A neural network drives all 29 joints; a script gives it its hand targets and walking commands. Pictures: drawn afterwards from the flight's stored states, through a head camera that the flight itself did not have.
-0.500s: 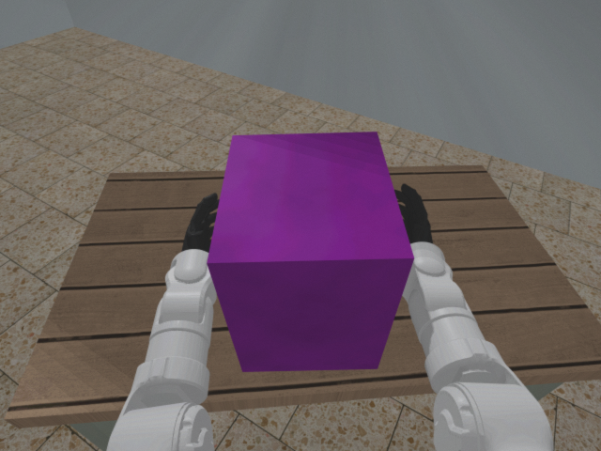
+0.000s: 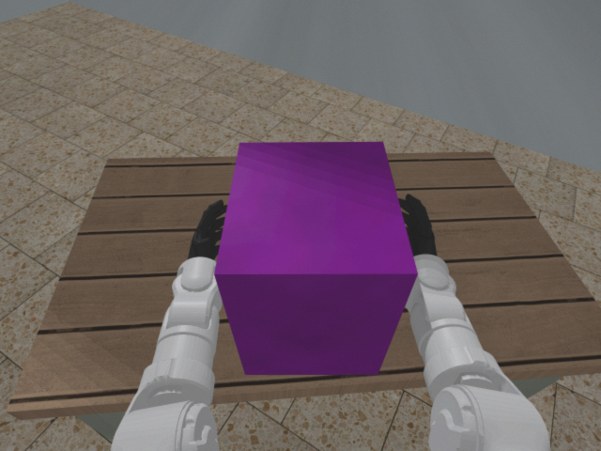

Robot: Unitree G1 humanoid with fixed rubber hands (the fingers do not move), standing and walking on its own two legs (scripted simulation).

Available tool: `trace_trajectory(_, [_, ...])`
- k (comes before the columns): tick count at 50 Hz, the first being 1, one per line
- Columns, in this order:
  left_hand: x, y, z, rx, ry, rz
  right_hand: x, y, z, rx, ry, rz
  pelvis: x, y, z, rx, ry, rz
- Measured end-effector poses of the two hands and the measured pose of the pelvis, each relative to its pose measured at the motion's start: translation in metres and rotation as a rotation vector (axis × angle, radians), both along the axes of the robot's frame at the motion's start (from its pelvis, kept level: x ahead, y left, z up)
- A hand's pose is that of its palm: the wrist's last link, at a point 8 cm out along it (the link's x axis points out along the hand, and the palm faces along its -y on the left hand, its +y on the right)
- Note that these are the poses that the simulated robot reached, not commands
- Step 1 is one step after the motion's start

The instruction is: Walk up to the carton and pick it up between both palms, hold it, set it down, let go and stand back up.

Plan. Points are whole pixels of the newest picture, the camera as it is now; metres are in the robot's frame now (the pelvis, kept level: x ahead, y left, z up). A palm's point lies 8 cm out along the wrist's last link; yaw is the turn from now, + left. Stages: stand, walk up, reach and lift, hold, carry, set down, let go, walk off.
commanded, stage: set down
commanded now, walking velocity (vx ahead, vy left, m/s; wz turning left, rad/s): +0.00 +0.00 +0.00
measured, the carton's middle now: (311, 263) +0.38 +0.02 +0.02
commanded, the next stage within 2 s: none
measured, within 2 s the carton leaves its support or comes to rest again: rests again in 0.02 s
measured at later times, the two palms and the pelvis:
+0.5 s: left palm (210, 257) +0.36 +0.17 +0.05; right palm (422, 259) +0.37 -0.13 +0.06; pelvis +0.01 -0.01 +0.00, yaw +0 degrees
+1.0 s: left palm (213, 257) +0.36 +0.17 +0.04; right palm (423, 263) +0.37 -0.14 +0.05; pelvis +0.00 +0.00 +0.00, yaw -2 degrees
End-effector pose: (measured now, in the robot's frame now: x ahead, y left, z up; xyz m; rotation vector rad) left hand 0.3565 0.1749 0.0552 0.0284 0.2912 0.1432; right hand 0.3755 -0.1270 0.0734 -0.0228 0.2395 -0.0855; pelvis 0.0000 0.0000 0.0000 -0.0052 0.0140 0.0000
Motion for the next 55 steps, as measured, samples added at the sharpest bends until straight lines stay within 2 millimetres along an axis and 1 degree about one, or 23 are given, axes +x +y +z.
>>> trace_trajectory(2, [-0.001, 0.000, -0.004, 0.001, 0.003, 0.004, 0.000, 0.000, -0.005, -0.001, 0.002, 0.004, 0.002, -0.001, 0.000, -0.001, 0.009, 0.002])
trace_trajectory(12, [0.003, -0.004, -0.005, 0.025, -0.020, 0.008, 0.003, -0.004, -0.013, 0.003, -0.022, 0.006, 0.007, -0.004, -0.001, -0.001, 0.036, 0.004])
trace_trajectory(22, [0.001, -0.007, -0.004, 0.010, -0.041, -0.005, -0.003, -0.008, -0.014, -0.008, -0.039, -0.005, 0.008, -0.008, -0.001, 0.004, 0.013, 0.005])
trace_trajectory(29, [0.001, -0.007, -0.005, -0.001, -0.047, -0.014, -0.005, -0.008, -0.012, -0.015, -0.043, -0.013, 0.005, -0.007, 0.000, 0.004, 0.000, -0.004])
trace_trajectory(36, [0.002, -0.010, -0.006, -0.006, -0.047, -0.026, -0.008, -0.012, -0.015, -0.022, -0.043, -0.022, 0.002, -0.005, 0.000, 0.003, 0.004, -0.013])
trace_trajectory(55, [0.006, -0.009, -0.011, 0.015, -0.067, -0.034, -0.005, -0.011, -0.020, -0.025, -0.072, -0.014, 0.004, -0.005, 0.000, 0.005, 0.018, -0.026])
